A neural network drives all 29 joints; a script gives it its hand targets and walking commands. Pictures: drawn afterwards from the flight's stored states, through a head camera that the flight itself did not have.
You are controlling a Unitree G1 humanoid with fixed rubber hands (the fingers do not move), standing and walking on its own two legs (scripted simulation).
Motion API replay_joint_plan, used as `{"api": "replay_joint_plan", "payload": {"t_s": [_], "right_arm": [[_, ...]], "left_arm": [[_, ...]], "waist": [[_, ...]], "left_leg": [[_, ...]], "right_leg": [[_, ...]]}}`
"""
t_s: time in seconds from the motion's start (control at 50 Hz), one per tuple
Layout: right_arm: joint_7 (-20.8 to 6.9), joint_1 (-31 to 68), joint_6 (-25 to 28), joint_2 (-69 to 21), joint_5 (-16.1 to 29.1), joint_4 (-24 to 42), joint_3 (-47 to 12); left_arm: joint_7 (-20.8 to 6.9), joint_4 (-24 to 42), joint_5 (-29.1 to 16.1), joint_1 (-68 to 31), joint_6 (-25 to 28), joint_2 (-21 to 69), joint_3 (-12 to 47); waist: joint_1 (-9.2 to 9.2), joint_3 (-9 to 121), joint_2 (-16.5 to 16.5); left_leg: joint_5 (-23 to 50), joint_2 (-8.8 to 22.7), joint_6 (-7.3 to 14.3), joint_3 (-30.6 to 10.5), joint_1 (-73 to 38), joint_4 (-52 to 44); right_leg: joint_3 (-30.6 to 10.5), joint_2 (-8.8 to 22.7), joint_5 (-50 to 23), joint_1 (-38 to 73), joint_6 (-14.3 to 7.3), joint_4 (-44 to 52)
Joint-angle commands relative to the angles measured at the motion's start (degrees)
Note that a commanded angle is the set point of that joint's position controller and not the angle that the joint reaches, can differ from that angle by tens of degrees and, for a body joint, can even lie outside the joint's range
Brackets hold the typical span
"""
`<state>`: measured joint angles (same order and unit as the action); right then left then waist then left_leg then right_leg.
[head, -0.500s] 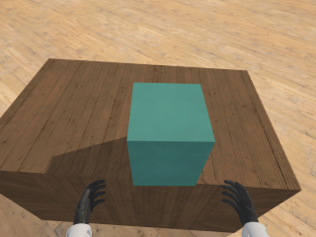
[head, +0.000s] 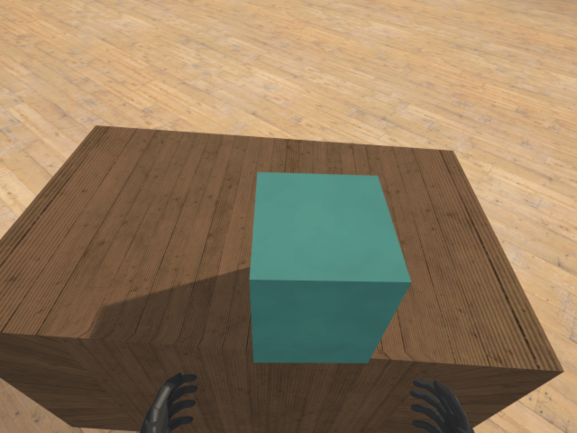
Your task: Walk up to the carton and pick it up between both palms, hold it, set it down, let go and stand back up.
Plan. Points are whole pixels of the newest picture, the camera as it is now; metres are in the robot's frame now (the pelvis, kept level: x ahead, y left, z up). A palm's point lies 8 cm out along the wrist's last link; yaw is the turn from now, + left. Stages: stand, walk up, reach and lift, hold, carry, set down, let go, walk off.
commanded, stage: set down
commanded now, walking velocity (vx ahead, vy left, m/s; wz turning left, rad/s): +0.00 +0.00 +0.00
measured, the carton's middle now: (314, 270) +0.38 -0.04 +0.00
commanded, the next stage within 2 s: let go in 1.12 s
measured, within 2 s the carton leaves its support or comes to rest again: neither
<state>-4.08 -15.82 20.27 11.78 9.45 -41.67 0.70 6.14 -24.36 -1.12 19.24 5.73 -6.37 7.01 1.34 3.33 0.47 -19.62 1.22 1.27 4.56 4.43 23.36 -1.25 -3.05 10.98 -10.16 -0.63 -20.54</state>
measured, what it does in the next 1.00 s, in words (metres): stands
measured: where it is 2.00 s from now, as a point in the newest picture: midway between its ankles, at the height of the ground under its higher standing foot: outside the picture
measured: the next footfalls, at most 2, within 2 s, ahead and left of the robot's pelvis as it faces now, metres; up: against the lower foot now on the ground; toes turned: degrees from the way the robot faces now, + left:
none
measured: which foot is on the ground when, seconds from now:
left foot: down 0.00-1.00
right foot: down 0.00-1.00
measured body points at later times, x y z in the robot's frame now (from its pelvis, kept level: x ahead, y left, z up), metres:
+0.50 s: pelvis -0.01 +0.00 +0.00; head -0.03 +0.01 +0.45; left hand +0.14 +0.19 -0.08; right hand +0.12 -0.24 -0.09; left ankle -0.08 +0.08 -0.74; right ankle +0.00 -0.12 -0.74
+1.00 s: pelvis -0.05 -0.02 +0.00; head -0.04 -0.02 +0.45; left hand +0.12 +0.20 -0.10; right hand +0.13 -0.22 -0.11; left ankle -0.08 +0.08 -0.74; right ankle +0.00 -0.12 -0.74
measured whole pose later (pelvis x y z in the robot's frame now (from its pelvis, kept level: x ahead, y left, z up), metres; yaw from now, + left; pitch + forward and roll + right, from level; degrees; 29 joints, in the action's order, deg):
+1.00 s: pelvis -0.05 -0.02 +0.00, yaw +1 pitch -1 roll -1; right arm -1.7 -5.8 3.3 6.2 -2.9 -45.7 5.8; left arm 2.2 -28.7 2.6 7.3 -18.7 -7.5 0.6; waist 1.5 -1.8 0.5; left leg -16.4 0.8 1.0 4.0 7.6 25.0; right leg -0.6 -2.5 8.2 -13.3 -1.6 -22.5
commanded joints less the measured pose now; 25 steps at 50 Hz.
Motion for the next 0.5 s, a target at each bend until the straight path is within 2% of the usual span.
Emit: {"api": "replay_joint_plan", "payload": {"t_s": [0.0, 0.02, 0.04, 0.06, 0.1, 0.12, 0.14, 0.16, 0.18, 0.2, 0.24, 0.26, 0.28, 0.3, 0.32, 0.34, 0.36, 0.38, 0.4, 0.42, 0.44, 0.46, 0.48], "right_arm": [[0.16, 0.96, 1.24, 9.85, 0.47, 10.05, 3.13], [0.05, 1.22, 2.5, 10.7, 0.34, 11.79, 3.73], [0.04, 2.08, 2.7, 9.54, 0.4, 11.01, 3.18], [-0.07, 2.22, 2.75, 9.71, 0.19, 10.98, 3.3], [0.15, 1.51, -0.15, 7.82, -0.8, 5.62, 2.23], [0.29, 1.87, -2.56, 7.75, -1.55, 2.94, 2.67], [0.35, 2.06, -4.77, 7.68, -1.83, 2.18, 2.53], [0.29, 1.2, -5.16, 7.99, -0.79, 4.84, 2.69], [0.11, 0.84, -3.55, 9.0, 0.41, 8.79, 3.71], [0.4, 0.8, -1.94, 9.39, 0.05, 10.75, 3.2], [0.58, 0.78, 2.05, 10.81, 0.51, 12.56, 3.67], [0.32, 2.55, 1.39, 9.09, -0.85, 8.32, 2.06], [0.39, 2.52, 0.75, 8.99, -1.47, 7.31, 3.1], [0.6, 3.91, -2.83, 7.16, -2.73, 1.19, 2.09], [0.46, 2.97, -4.39, 8.04, -2.51, 2.24, 3.18], [0.52, 3.37, -6.06, 8.48, -2.27, 2.49, 3.19], [0.48, 1.85, -6.9, 7.54, -1.99, 3.58, 3.73], [0.6, 2.0, -6.91, 7.8, -2.0, 4.63, 3.46], [0.82, 1.19, -6.61, 8.56, -3.95, 5.63, 3.7], [0.96, 3.21, -6.65, 8.39, -5.02, 5.26, 4.54], [1.18, 4.47, -6.86, 7.97, -5.38, 5.31, 4.9], [1.11, 5.56, -7.21, 8.28, -6.2, 6.56, 5.28], [1.15, 7.47, -8.56, 8.25, -5.9, 4.05, 5.35]], "left_arm": [[0.39, 14.08, 0.63, -0.26, -1.68, -1.24, -0.86], [0.56, 16.98, 0.29, -1.11, -0.23, -1.88, -0.93], [0.5, 15.3, 1.16, -1.89, 0.39, -1.96, -0.52], [0.51, 14.95, 1.04, -2.16, 0.32, -2.17, -0.45], [-0.35, 8.55, 1.96, -3.03, -3.43, -1.19, -1.21], [-0.66, 6.16, 2.47, -3.3, -6.99, -0.48, -1.17], [-1.07, 6.6, 3.07, -2.88, -10.18, -0.37, -1.8], [-0.83, 9.8, 2.28, -1.66, -11.17, 0.37, -1.37], [0.05, 16.75, 1.53, -1.43, -9.83, 0.45, -1.24], [0.17, 17.73, 1.52, -0.96, -8.05, -1.01, -1.66], [0.73, 19.92, 1.35, -1.18, -3.71, -1.89, -1.29], [0.26, 13.32, 1.52, -3.65, -4.19, -1.43, -0.8], [-0.2, 10.89, 1.26, -3.77, -4.81, -1.86, -1.51], [-1.16, 4.81, 2.49, -5.59, -8.22, -0.85, -1.51], [-1.33, 6.82, 2.38, -4.64, -10.45, -0.68, -0.92], [-1.32, 7.96, 2.44, -4.52, -12.59, -0.19, -1.23], [-1.26, 11.63, 2.51, -3.64, -13.41, -0.54, -1.04], [-1.25, 11.72, 2.88, -3.57, -13.57, -0.73, -1.91], [-1.48, 11.12, 2.81, -3.34, -13.65, -1.14, -2.4], [-1.48, 10.45, 2.64, -4.53, -13.97, -1.34, -2.83], [-1.4, 10.67, 3.06, -5.84, -13.99, -1.61, -3.49], [-1.33, 9.84, 2.39, -6.81, -14.43, -1.92, -2.9], [-1.43, 8.29, 2.58, -8.76, -15.57, -1.18, -2.26]], "waist": [[-0.09, 1.27, -0.1], [0.03, 1.95, -1.02], [0.03, 1.19, -1.32], [1.08, 0.18, -0.11], [0.81, -2.77, 0.37], [-0.25, -3.22, 1.76], [-0.34, -3.53, 1.36], [-0.26, -3.37, 0.71], [-0.12, -0.33, 0.59], [0.51, 3.2, -0.72], [1.3, 3.79, 0.34], [1.0, 2.11, 0.03], [0.89, -0.58, 0.55], [-0.13, -3.02, 1.16], [-0.5, -3.4, 2.2], [0.1, -4.32, 2.43], [-0.37, -3.2, 2.38], [0.22, -1.56, 0.98], [-0.43, -0.28, -0.24], [-0.23, 1.13, -0.76], [0.7, 1.81, 0.02], [0.07, 1.18, -1.0], [0.03, -0.5, -0.18]], "left_leg": [[34.23, 0.53, -6.66, -2.83, 3.74, -3.35], [36.78, 0.57, -6.76, -2.88, 4.14, -2.96], [36.96, 0.74, -6.68, -2.84, 5.4, -2.71], [36.79, 0.45, -6.61, -2.4, 6.7, -2.39], [31.77, 0.52, -6.59, -1.92, 7.52, -2.86], [29.97, 1.23, -6.66, -2.8, 6.49, -3.84], [28.83, 1.68, -6.47, -2.71, 5.64, -4.82], [32.49, 1.86, -6.49, -2.88, 5.69, -4.56], [37.8, 2.1, -6.99, -3.43, 4.46, -3.7], [40.41, 1.62, -6.54, -2.89, 2.35, -2.25], [45.41, 1.36, -6.21, -2.42, 4.35, -0.9], [41.07, 1.57, -6.38, -2.96, 5.25, -1.11], [35.86, 1.47, -6.42, -2.66, 5.87, -2.16], [31.65, 2.04, -6.29, -3.07, 7.34, -3.39], [29.16, 2.23, -6.64, -3.13, 6.15, -4.31], [29.51, 2.49, -6.55, -2.91, 6.72, -5.19], [29.36, 2.55, -6.42, -3.24, 4.53, -5.0], [30.28, 2.2, -6.18, -2.65, 5.1, -4.23], [30.31, 1.93, -5.86, -2.77, 5.37, -3.77], [28.06, 1.92, -5.68, -3.03, 4.96, -4.41], [27.79, 1.62, -5.11, -2.73, 5.31, -4.59], [27.04, 1.91, -5.33, -3.16, 4.74, -4.71], [25.86, 2.04, -5.47, -3.12, 5.94, -4.79]], "right_leg": [[-2.6, -0.87, -18.8, 6.79, -2.52, 2.19], [-2.63, -1.23, -20.36, 6.71, -2.23, 1.47], [-2.46, -1.25, -20.13, 7.01, -2.11, 1.01], [-2.92, -1.35, -18.85, 6.77, -2.19, 0.77], [-3.29, -0.14, -16.79, 6.39, -2.61, 1.81], [-3.08, 0.25, -13.83, 5.29, -2.99, 2.47], [-3.0, 0.37, -11.93, 5.03, -3.27, 3.58], [-3.05, 0.29, -13.67, 5.3, -3.18, 3.74], [-3.33, -0.38, -16.17, 5.16, -3.02, 3.26], [-3.58, -0.57, -19.54, 6.7, -2.93, 2.58], [-4.49, -1.09, -22.95, 7.49, -3.07, 1.47], [-4.17, -0.38, -20.08, 6.79, -3.24, 1.32], [-3.82, -0.02, -16.81, 5.85, -3.39, 2.23], [-4.04, 0.74, -12.64, 4.52, -3.76, 3.5], [-3.41, 0.64, -10.68, 4.04, -3.9, 4.16], [-3.43, 0.56, -9.4, 4.24, -3.92, 4.51], [-3.37, 0.53, -9.45, 3.56, -3.9, 4.98], [-3.41, 0.4, -11.5, 4.17, -3.81, 4.73], [-3.54, 0.56, -13.35, 4.95, -3.36, 4.2], [-3.09, 0.37, -12.56, 5.67, -3.43, 3.93], [-2.99, 0.3, -13.42, 5.43, -3.2, 3.19], [-2.54, 0.16, -12.41, 5.73, -3.09, 2.98], [-2.36, 0.35, -10.42, 3.97, -3.33, 3.18]]}}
